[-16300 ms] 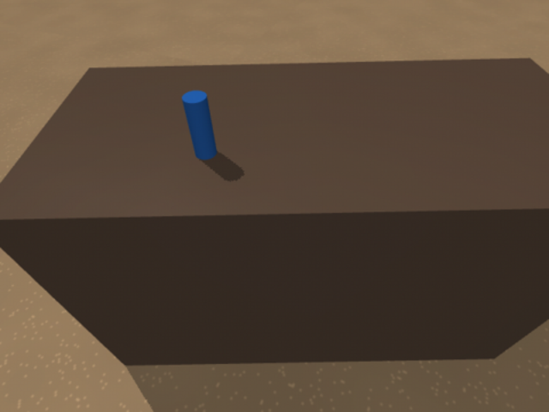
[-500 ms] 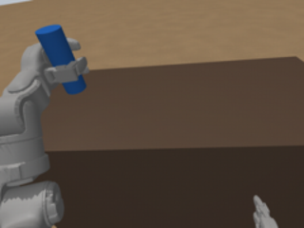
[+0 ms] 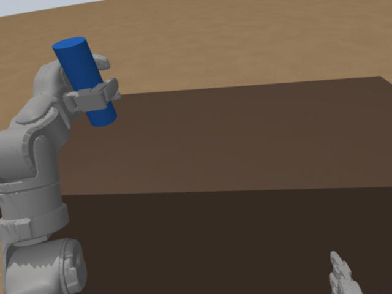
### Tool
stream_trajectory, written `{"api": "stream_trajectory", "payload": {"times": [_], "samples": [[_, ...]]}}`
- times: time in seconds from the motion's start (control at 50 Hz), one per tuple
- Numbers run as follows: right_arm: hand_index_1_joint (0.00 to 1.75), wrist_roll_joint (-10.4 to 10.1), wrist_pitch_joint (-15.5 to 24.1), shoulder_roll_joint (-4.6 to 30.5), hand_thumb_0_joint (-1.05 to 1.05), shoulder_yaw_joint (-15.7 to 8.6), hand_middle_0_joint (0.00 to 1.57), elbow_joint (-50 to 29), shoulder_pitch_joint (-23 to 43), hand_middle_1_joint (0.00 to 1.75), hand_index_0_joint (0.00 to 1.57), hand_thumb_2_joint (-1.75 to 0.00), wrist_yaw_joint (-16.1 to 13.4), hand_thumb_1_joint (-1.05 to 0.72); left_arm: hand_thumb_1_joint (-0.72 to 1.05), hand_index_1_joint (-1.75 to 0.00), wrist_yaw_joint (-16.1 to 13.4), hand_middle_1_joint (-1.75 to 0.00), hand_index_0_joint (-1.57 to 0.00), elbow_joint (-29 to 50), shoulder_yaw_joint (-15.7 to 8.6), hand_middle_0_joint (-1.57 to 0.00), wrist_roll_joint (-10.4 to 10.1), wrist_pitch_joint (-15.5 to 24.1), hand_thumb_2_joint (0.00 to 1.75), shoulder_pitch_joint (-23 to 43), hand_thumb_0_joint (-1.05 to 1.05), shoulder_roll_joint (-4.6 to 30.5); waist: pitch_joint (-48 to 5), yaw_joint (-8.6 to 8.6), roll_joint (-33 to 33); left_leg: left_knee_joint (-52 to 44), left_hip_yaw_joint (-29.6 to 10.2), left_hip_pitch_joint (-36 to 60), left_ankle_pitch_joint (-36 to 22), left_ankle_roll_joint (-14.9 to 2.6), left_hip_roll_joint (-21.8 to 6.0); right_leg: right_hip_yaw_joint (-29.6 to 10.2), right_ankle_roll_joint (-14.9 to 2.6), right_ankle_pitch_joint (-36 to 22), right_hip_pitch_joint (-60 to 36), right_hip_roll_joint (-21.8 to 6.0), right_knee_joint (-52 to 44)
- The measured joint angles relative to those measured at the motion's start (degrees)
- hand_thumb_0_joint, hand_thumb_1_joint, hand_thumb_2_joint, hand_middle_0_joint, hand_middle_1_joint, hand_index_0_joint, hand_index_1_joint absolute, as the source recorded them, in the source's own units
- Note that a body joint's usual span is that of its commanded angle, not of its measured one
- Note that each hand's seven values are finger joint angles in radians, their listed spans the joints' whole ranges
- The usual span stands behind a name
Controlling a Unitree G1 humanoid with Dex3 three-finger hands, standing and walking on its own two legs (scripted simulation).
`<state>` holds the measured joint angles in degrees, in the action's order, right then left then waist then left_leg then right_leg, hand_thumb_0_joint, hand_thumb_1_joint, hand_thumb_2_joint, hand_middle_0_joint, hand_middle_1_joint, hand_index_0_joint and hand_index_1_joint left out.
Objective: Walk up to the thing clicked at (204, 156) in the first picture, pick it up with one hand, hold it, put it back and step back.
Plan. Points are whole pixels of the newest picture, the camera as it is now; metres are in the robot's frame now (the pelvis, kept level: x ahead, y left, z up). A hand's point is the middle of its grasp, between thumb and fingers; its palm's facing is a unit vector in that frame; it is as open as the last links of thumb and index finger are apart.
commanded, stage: hold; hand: left
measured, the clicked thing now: (88, 85) +0.34 +0.18 +0.34
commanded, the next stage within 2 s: crouch in 1.84 s
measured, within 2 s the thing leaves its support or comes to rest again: neither
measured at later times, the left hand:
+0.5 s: hand (95, 86) +0.34 +0.17 +0.34, palm faces +0.15 -0.99 +0.02, open 6.1 cm
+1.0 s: hand (96, 84) +0.35 +0.17 +0.34, palm faces +0.16 -0.99 +0.01, open 6.1 cm
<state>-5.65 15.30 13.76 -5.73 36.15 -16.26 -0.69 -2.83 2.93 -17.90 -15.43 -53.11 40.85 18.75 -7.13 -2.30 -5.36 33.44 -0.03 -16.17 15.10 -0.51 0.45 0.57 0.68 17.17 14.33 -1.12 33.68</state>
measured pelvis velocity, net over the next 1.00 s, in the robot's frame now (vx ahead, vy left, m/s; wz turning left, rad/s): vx -0.01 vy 0.00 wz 0.00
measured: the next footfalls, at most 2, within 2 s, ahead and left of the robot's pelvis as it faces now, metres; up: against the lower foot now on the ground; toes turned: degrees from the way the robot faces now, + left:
none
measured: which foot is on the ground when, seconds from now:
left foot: down 0.00-1.00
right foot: down 0.00-1.00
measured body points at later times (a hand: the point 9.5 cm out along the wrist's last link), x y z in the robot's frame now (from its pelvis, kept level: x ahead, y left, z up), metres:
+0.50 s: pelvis -0.01 +0.00 +0.00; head -0.08 -0.03 +0.44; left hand +0.33 +0.22 +0.34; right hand +0.16 -0.25 -0.06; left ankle +0.03 +0.11 -0.73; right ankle +0.01 -0.13 -0.73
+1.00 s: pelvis -0.01 +0.00 +0.00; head -0.07 -0.04 +0.44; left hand +0.33 +0.22 +0.34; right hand +0.16 -0.25 -0.05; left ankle +0.03 +0.11 -0.73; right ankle +0.01 -0.13 -0.73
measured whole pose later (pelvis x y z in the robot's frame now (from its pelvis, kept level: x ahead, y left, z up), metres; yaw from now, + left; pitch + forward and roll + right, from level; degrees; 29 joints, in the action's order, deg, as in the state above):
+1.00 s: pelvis -0.01 +0.00 +0.00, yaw +0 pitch -3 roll +0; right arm -5.5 17.8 13.3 -4.4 34.0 -16.9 -1.9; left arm -2.9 -4.0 -17.1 -14.4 -49.8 44.0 19.9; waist -7.0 -1.6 -5.0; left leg 33.0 0.0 -16.4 14.0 -0.4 0.3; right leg 0.6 0.5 16.1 14.6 -0.9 33.2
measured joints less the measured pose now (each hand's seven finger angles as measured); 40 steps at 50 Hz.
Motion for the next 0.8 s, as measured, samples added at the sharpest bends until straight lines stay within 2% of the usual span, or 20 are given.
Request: {"api": "stream_trajectory", "payload": {"times": [0.24,0.38,0.6,0.8], "samples": [[0.05,0.0,0.9,0.4,-0.02,0.3,0.05,-0.5,0.4,0.05,0.05,-0.05,-0.8,0.54,0.01,-1.17,-0.1,-1.16,-0.98,-3.9,1.1,-0.95,0.6,1.8,1.20,1.7,0.00,0.8,0.2,0.50,0.5,-0.1,-0.1,-0.4,-0.8,0.05,0.0,0.1,-0.06,-0.8,0.4,0.0,0.0],[0.05,-0.1,1.5,-0.1,-0.02,0.5,0.05,-1.4,-0.4,0.05,0.05,-0.05,-0.9,0.54,0.01,-1.17,0.2,-1.16,-0.98,-3.7,0.7,-0.95,0.2,2.4,1.20,1.4,0.00,0.5,0.2,0.61,0.3,-0.2,0.1,-0.3,-1.0,0.02,-0.2,-0.1,-0.05,-1.2,0.3,0.2,-0.3],[0.05,0.0,1.9,-0.5,-0.02,0.9,0.05,-1.2,-0.5,0.05,0.05,-0.06,-1.1,0.54,0.01,-1.16,-0.5,-1.16,-0.98,-5.5,0.8,-0.95,1.0,3.4,1.20,1.8,0.00,0.7,0.4,0.52,0.3,-0.4,0.1,-0.4,-1.3,0.07,-0.2,-0.1,-0.08,-1.4,0.5,0.2,-0.4],[0.05,0.1,2.5,-0.4,-0.02,1.0,0.05,-1.3,-0.4,0.05,0.05,-0.06,-1.7,0.54,0.01,-1.16,-0.6,-1.16,-0.98,-4.6,0.9,-0.95,0.8,3.4,1.20,1.7,0.00,0.4,0.6,0.60,0.5,-0.3,0.0,-0.2,-1.1,0.15,-0.3,0.0,-0.13,-1.2,0.2,0.3,-0.4]]}}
